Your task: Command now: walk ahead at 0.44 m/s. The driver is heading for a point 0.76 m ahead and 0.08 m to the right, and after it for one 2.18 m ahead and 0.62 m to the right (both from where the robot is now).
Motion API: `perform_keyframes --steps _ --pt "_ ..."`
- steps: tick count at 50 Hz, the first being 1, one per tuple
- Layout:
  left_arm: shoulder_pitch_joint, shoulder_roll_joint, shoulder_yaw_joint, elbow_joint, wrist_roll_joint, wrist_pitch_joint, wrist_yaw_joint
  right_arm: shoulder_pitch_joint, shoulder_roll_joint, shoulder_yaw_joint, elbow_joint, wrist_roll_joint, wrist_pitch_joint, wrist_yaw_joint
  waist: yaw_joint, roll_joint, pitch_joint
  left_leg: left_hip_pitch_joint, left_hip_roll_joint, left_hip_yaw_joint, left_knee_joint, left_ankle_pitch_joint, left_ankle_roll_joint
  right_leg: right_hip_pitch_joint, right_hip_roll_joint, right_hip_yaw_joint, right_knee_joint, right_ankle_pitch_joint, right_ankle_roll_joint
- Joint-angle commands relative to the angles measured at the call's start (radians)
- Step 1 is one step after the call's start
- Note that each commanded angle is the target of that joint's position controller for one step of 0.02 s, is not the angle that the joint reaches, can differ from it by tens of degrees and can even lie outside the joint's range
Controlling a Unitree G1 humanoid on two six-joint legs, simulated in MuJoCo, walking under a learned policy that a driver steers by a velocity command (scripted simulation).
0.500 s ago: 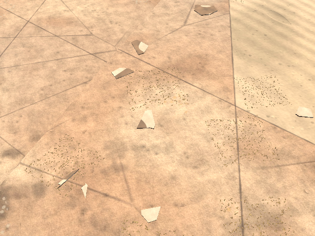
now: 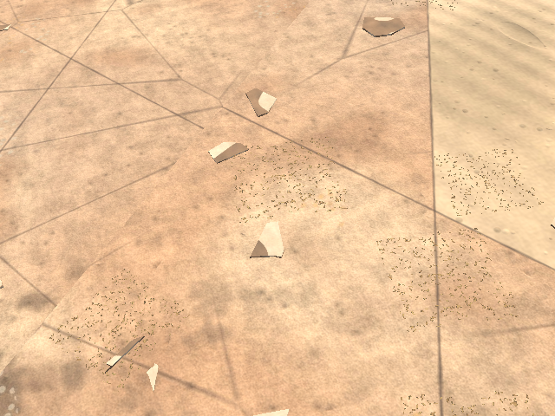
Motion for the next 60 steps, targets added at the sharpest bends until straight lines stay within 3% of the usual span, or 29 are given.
perform_keyframes --steps 1,5,9,11,13,14,15,16,17,18,19,20,22,24,29,34,36,38,40,41,42,43,44,45,46,47,50,55,60 --pt "0.009 0.164 0.024 -0.038 0.001 0.0 0.017 -0.137 -0.006 0.006 -0.095 0.0 -0.013 0.009 0.001 -0.105 0.091 -0.148 0.008 0.013 -0.156 0.128 -0.028 0.028 -0.211 0.15 -0.138 0.281 -0.106" --pt "0.061 0.171 0.024 -0.02 -0.009 0.006 0.026 -0.265 0.005 0.019 -0.136 0.008 -0.016 0.033 0.033 -0.109 0.133 -0.058 -0.024 0.048 -0.336 0.226 -0.026 -0.007 -0.217 0.106 -0.166 0.271 -0.114" --pt "0.082 0.185 0.036 -0.004 -0.02 0.024 0.031 -0.325 -0.016 0.022 -0.166 0.012 -0.031 0.053 0.016 -0.11 0.151 -0.072 -0.037 0.042 -0.413 0.154 0.013 0.118 -0.277 0.102 -0.102 0.405 -0.111" --pt "0.056 0.21 0.047 -0.013 -0.017 0.031 0.034 -0.266 -0.057 0.007 -0.156 0.009 -0.034 0.055 -0.04 -0.143 0.081 0.052 -0.075 0.06 -0.426 0.092 0.049 0.164 -0.285 0.083 0.001 0.698 -0.088" --pt "0.024 0.219 0.051 -0.027 -0.008 0.046 0.035 0.009 -0.133 -0.032 -0.079 0.01 -0.028 0.036 -0.184 -0.162 -0.109 0.43 -0.122 0.094 -0.436 0.095 0.105 0.102 -0.229 0.037 0.318 0.968 -0.05" --pt "0.025 0.182 0.036 -0.054 0.009 0.047 0.035 0.207 -0.192 -0.047 -0.034 -0.005 -0.021 0.021 -0.247 -0.071 -0.262 0.789 0.063 -0.117 -0.385 0.07 0.167 -0.155 -0.183 0.026 0.625 0.664 -0.028" --pt "0.18 0.013 -0.009 -0.059 0.004 0.025 0.019 0.26 -0.245 -0.053 0.0 -0.014 -0.023 0.031 -0.148 0.232 -0.438 1.111 0.32 -0.652 -0.514 -0.196 0.346 -0.533 0.035 0.064 0.99 -0.232 0.028" --pt "0.1 0.129 0.018 -0.05 -0.029 -0.005 0.009 0.244 -0.134 -0.025 0.005 -0.01 -0.021 0.03 -0.192 0.152 -0.384 1.039 0.304 -0.76 -0.645 -0.329 0.318 -0.643 0.007 0.184 1.11 -0.319 0.01" --pt "-0.027 0.196 0.039 -0.101 -0.053 -0.02 0.005 0.145 -0.102 -0.012 -0.001 -0.005 -0.024 0.027 -0.171 0.112 -0.176 0.875 0.266 -0.581 -0.668 -0.275 0.267 -0.719 -0.05 0.141 1.116 -0.239 -0.004" --pt "-0.09 0.188 0.038 -0.117 -0.049 -0.027 0.011 0.07 -0.087 -0.005 -0.009 -0.008 -0.029 0.029 -0.138 0.004 -0.095 0.707 0.23 -0.454 -0.7 -0.153 0.243 -0.679 -0.103 0.118 1.066 -0.14 -0.005" --pt "-0.111 0.176 0.044 -0.119 -0.034 -0.023 0.016 0.025 -0.065 0.001 -0.011 -0.017 -0.035 0.034 -0.104 -0.029 -0.04 0.582 0.189 -0.358 -0.727 -0.042 0.227 -0.638 -0.135 0.104 1.007 -0.083 0.003" --pt "-0.084 0.158 0.046 -0.117 -0.025 -0.011 0.017 0.006 -0.048 0.007 -0.007 -0.029 -0.04 0.036 -0.065 0.003 -0.035 0.508 0.159 -0.293 -0.756 0.009 0.218 -0.573 -0.163 0.113 0.974 -0.048 0.007" --pt "-0.057 0.116 0.042 -0.117 -0.021 0.013 0.019 0.009 -0.049 0.007 0.012 -0.018 -0.048 0.039 -0.037 0.021 -0.018 0.428 0.14 -0.227 -0.804 0.045 0.229 -0.534 -0.18 0.102 0.915 -0.038 0.024" --pt "-0.102 0.11 0.042 -0.139 -0.017 0.029 0.024 0.021 -0.074 0.003 0.034 -0.019 -0.056 0.033 -0.032 0.026 0.023 0.379 0.133 -0.155 -0.835 0.08 0.232 -0.579 -0.193 0.087 0.839 0.014 0.048" --pt "-0.276 0.101 0.034 -0.2 -0.015 0.023 0.009 0.077 -0.115 -0.002 0.071 -0.023 -0.052 0.009 -0.091 0.01 0.06 0.393 0.091 0.012 -0.853 0.149 0.178 -0.601 -0.164 0.054 0.517 0.328 0.055" --pt "-0.427 0.097 0.024 -0.278 -0.025 0.02 -0.019 0.167 -0.138 -0.005 0.118 -0.012 -0.033 0.003 -0.151 -0.008 0.085 0.594 0.154 0.07 -0.818 0.165 0.154 -0.661 -0.124 0.037 0.361 0.346 0.024" --pt "-0.456 0.104 0.026 -0.31 -0.024 0.02 -0.035 0.175 -0.144 -0.008 0.125 -0.009 -0.015 0.0 -0.148 -0.003 0.085 0.689 0.184 0.083 -0.762 0.242 0.136 -0.693 -0.111 0.022 0.337 0.256 0.002" --pt "-0.426 0.129 0.037 -0.329 -0.022 0.021 -0.048 0.151 -0.17 -0.015 0.115 -0.008 0.003 -0.008 -0.115 0.025 0.048 0.735 0.194 0.112 -0.651 0.514 0.111 -0.622 -0.066 -0.031 0.333 0.142 -0.028" --pt "-0.21 0.197 0.079 -0.291 -0.023 0.027 -0.046 0.123 -0.181 -0.016 0.096 -0.013 0.026 -0.021 0.005 0.038 -0.089 0.687 0.155 0.171 -0.337 0.794 0.068 -0.324 0.022 -0.088 0.299 0.121 -0.077" --pt "-0.032 0.279 0.115 -0.256 -0.023 0.033 -0.031 0.134 -0.163 -0.003 0.068 -0.024 0.024 -0.031 0.074 -0.036 -0.198 0.468 0.115 0.185 -0.046 0.603 0.028 -0.011 -0.059 0.074 0.296 0.157 -0.136" --pt "0.008 0.387 0.139 -0.254 -0.03 0.035 -0.025 0.244 -0.012 0.047 0.026 -0.048 -0.008 -0.008 -0.012 -0.297 -0.321 -0.008 -0.091 0.139 0.334 -0.22 -0.042 0.386 -0.317 0.629 0.225 -0.008 -0.333" --pt "0.032 0.295 0.113 -0.272 -0.026 0.032 -0.022 0.166 -0.091 0.035 0.027 -0.02 -0.052 0.007 0.041 -0.213 -0.414 -0.149 -0.124 -0.07 0.463 -0.44 -0.03 0.473 -0.367 0.853 0.074 -0.072 -0.357" --pt "-0.005 0.249 0.098 -0.272 -0.014 0.028 -0.018 0.07 -0.141 0.02 -0.007 0.017 -0.078 0.018 0.053 -0.174 -0.274 -0.231 -0.066 -0.095 0.466 -0.365 -0.003 0.39 -0.332 0.696 0.064 -0.006 -0.298" --pt "-0.069 0.227 0.093 -0.289 -0.013 0.025 -0.014 0.027 -0.13 0.027 -0.022 0.015 -0.09 0.015 0.02 -0.075 -0.187 -0.21 -0.022 -0.086 0.393 -0.284 0.008 0.244 -0.29 0.57 0.064 0.088 -0.267" --pt "-0.135 0.201 0.085 -0.307 -0.011 0.026 -0.014 0.01 -0.128 0.021 -0.02 -0.005 -0.089 0.008 -0.021 -0.017 -0.112 -0.154 0.009 -0.077 0.297 -0.242 0.0 0.089 -0.254 0.474 0.047 0.206 -0.246" --pt "-0.174 0.178 0.076 -0.325 0.001 0.025 -0.012 0.023 -0.137 0.013 -0.02 -0.016 -0.078 0.005 -0.06 -0.037 -0.093 -0.075 0.033 -0.083 0.246 -0.216 -0.006 -0.011 -0.228 0.421 0.023 0.285 -0.24" --pt "-0.184 0.194 0.082 -0.339 -0.009 0.023 -0.002 0.041 -0.101 0.015 -0.031 -0.033 -0.043 0.003 -0.096 -0.055 -0.056 -0.016 0.033 -0.06 0.119 -0.175 -0.053 -0.153 -0.193 0.348 -0.027 0.366 -0.251" --pt "-0.116 0.229 0.096 -0.328 -0.022 0.035 0.026 -0.142 -0.058 0.031 -0.09 -0.032 -0.039 0.004 -0.036 -0.09 -0.008 0.041 -0.03 -0.035 -0.26 0.149 -0.092 -0.245 -0.106 0.247 -0.026 0.267 -0.181" --pt "-0.046 0.221 0.097 -0.306 -0.029 0.048 0.031 -0.231 -0.096 0.02 -0.132 -0.012 -0.054 0.02 -0.008 -0.122 -0.004 0.107 -0.07 -0.068 -0.428 0.187 -0.07 -0.165 -0.143 0.353 0.052 0.144 -0.142"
